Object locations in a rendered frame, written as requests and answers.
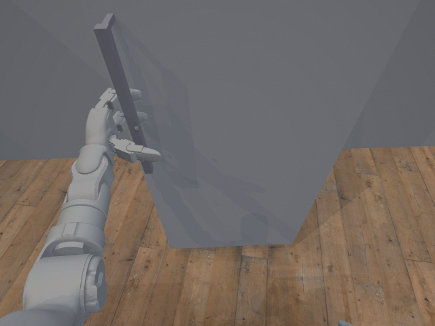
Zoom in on handle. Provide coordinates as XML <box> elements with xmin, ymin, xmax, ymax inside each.
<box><xmin>93</xmin><ymin>13</ymin><xmax>154</xmax><ymax>174</ymax></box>

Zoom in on fridge door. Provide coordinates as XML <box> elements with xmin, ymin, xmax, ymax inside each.
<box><xmin>82</xmin><ymin>0</ymin><xmax>420</xmax><ymax>249</ymax></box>

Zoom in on robot left hand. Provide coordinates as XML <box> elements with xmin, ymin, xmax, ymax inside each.
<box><xmin>85</xmin><ymin>88</ymin><xmax>162</xmax><ymax>164</ymax></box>

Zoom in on left robot upper arm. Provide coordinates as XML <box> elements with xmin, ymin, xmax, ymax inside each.
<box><xmin>0</xmin><ymin>253</ymin><xmax>107</xmax><ymax>326</ymax></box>

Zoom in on robot left forearm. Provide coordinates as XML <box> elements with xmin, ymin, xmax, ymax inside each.
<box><xmin>22</xmin><ymin>144</ymin><xmax>115</xmax><ymax>310</ymax></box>

